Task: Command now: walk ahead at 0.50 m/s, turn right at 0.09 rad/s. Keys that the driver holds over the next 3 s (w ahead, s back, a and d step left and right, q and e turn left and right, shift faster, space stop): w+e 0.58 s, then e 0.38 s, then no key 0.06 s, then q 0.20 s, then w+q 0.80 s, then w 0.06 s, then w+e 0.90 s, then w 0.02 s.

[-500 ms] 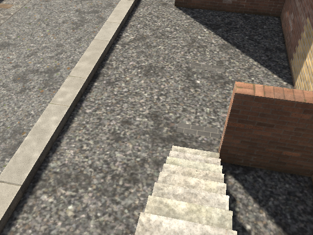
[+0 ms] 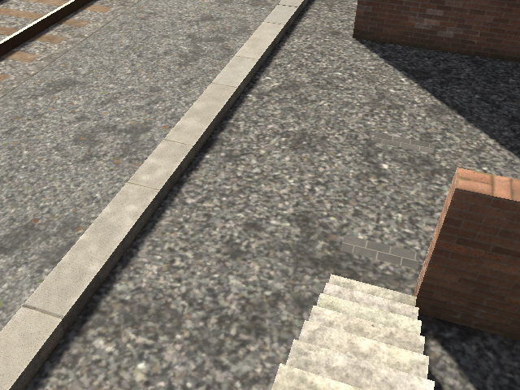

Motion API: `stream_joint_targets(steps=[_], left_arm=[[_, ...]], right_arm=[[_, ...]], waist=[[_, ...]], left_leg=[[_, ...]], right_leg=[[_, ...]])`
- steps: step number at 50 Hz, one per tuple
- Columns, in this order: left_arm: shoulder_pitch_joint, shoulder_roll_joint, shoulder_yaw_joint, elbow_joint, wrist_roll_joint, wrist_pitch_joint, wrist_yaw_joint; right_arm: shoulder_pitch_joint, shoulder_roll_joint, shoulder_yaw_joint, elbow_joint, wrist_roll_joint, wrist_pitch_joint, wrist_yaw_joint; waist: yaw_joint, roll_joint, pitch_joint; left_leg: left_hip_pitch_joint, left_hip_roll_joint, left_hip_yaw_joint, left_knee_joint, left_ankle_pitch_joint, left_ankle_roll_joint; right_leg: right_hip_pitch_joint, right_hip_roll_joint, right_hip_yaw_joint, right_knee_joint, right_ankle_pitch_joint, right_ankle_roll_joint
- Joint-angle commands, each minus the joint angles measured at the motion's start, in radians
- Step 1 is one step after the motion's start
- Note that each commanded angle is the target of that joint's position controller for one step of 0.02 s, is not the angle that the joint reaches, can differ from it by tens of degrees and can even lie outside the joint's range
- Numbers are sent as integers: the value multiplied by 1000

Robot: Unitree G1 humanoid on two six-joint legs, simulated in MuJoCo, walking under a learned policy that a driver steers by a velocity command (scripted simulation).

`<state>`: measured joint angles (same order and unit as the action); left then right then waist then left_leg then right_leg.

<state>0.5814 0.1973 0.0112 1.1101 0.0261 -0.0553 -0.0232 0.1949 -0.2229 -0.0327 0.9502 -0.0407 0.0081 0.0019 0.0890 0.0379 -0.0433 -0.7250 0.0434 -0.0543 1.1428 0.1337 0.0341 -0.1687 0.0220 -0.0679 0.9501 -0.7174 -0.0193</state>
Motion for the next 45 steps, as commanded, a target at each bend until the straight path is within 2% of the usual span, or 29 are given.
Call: stream_joint_targets(steps=[1,3,5,6,7,9,10,11,12,15,16,19,22,24,27,28,29,30,31,32,34,36,37,38,39,41,42,43,45], left_arm=[[-19,110,12,-29,-8,3,16],[-72,118,16,-72,12,26,35],[-22,180,41,-59,7,54,63],[-49,194,49,-74,12,61,72],[-64,186,53,-81,25,67,72],[-9,121,69,-80,-9,60,63],[144,44,61,-129,-71,50,75],[78,69,53,-146,-110,40,102],[-21,54,46,-160,-104,57,118],[-153,89,51,-170,-17,99,75],[-188,43,40,-173,6,105,55],[-214,-10,25,-206,1,125,31],[-291,3,31,-223,17,141,25],[-330,23,42,-230,-2,161,18],[-449,66,61,-266,5,166,26],[-527,63,57,-331,-17,161,10],[-584,101,80,-348,-43,163,7],[-626,110,76,-361,-46,161,-10],[-485,125,97,-276,-17,162,-14],[-438,126,97,-275,-5,159,0],[-501,105,87,-304,-35,150,21],[-385,94,92,-288,-40,124,15],[-330,117,95,-247,-58,103,15],[-273,137,71,-226,-99,79,10],[-120,214,74,-183,-181,70,-4],[-170,256,78,-211,-103,68,26],[-297,196,57,-244,-72,68,41],[-381,197,55,-285,-49,75,47],[-453,184,47,-317,-22,60,42]], right_arm=[[-107,-89,-16,-101,-3,-40,17],[-141,-35,3,-103,51,-56,53],[-29,-23,5,-63,51,-54,71],[139,-34,-2,-26,68,-51,54],[299,-66,-20,27,51,-56,41],[492,-152,-34,77,27,-48,20],[472,-213,-12,74,13,-50,43],[549,-229,-36,72,49,-47,47],[476,-258,-50,53,38,-57,39],[340,-121,-7,-5,-14,-81,51],[288,-72,7,19,-3,-87,56],[239,8,40,17,19,-98,60],[254,-54,36,40,20,-97,53],[285,-114,12,50,11,-93,60],[381,-119,-3,78,-4,-84,64],[356,-94,-2,57,-3,-99,74],[331,-93,-7,49,-41,-96,70],[270,-137,-22,20,-48,-88,54],[293,-157,-34,28,-65,-95,44],[247,-178,-35,19,-50,-97,32],[179,-219,-47,-16,-28,-78,23],[169,-231,-59,-25,-15,-39,24],[319,-201,-63,-13,-21,-4,23],[346,-77,-42,-48,-58,15,28],[246,-42,-11,-108,-74,28,28],[55,-69,-9,-192,-29,18,18],[58,-98,-15,-160,-11,18,3],[80,-97,-21,-145,4,31,-3],[166,-115,-38,-76,-3,54,-21]], waist=[[-24,-111,269],[4,-47,271],[12,-101,257],[-63,-127,216],[-149,-87,162],[-232,150,17],[-55,362,-75],[-142,250,-165],[-154,250,-162],[-99,70,-32],[-68,74,44],[-19,63,121],[-46,61,159],[-71,81,143],[-136,91,176],[-136,85,216],[-152,133,254],[-157,163,249],[-136,178,127],[-80,154,147],[-71,98,186],[-17,87,94],[-66,-90,69],[-133,-294,80],[-48,-340,-61],[-43,-258,-21],[-100,-156,80],[-140,-200,75],[-183,-100,16]], left_leg=[[-96,90,-69,-193,229,9],[314,23,63,-561,377,-12],[444,25,65,-638,215,-22],[539,76,26,-773,230,-11],[680,85,63,-833,229,-16],[922,145,69,-694,426,-89],[1136,339,-61,-255,1314,-82],[1166,397,-119,-356,1212,-139],[972,427,-212,-519,637,-21],[536,438,-235,-669,148,124],[394,399,-195,-666,-82,130],[208,336,-86,-717,-296,47],[230,336,-54,-701,-332,48],[316,343,-37,-723,-302,64],[474,390,-63,-736,-406,124],[465,416,-31,-789,-471,114],[442,385,-16,-820,-784,102],[406,346,52,-826,-848,55],[277,352,95,-801,-756,65],[256,364,161,-739,-638,48],[327,372,212,-642,-447,-8],[393,355,264,-367,-241,-30],[386,252,305,-90,-383,-55],[-18,128,216,260,-901,-96],[-161,44,101,319,-979,-130],[-220,6,34,283,-850,-133],[-170,43,8,225,-723,-134],[-111,33,29,223,-685,-139],[123,21,37,212,-466,-112]], right_leg=[[-184,-253,396,-210,310,-163],[-439,-155,232,-193,68,-114],[-386,-184,246,-106,196,-152],[-329,-176,232,81,270,-154],[-350,-122,182,310,296,-165],[-555,142,94,1142,-235,-112],[-851,89,155,1369,-266,-70],[-945,28,134,1250,-77,-40],[-935,26,118,1231,115,-22],[-813,-26,147,1139,409,-25],[-825,-11,193,1082,503,-18],[-797,6,175,868,764,-7],[-796,18,144,789,812,1],[-789,2,95,773,794,-2],[-866,-22,108,757,737,-22],[-847,-50,106,630,712,-17],[-821,-55,96,425,659,-8],[-701,-62,34,199,580,-5],[-378,-11,-90,450,657,-17],[-333,-24,-84,427,599,-22],[-332,-50,-19,111,306,-41],[-124,-26,-61,-134,318,-62],[-62,4,54,-309,463,-73],[134,-187,436,-136,1346,-163],[241,-238,583,-238,1681,-228],[115,-301,790,-489,1026,-304],[13,-253,667,-388,1151,-272],[-64,-242,607,-362,1232,-265],[-225,-198,477,-321,1333,-213]])
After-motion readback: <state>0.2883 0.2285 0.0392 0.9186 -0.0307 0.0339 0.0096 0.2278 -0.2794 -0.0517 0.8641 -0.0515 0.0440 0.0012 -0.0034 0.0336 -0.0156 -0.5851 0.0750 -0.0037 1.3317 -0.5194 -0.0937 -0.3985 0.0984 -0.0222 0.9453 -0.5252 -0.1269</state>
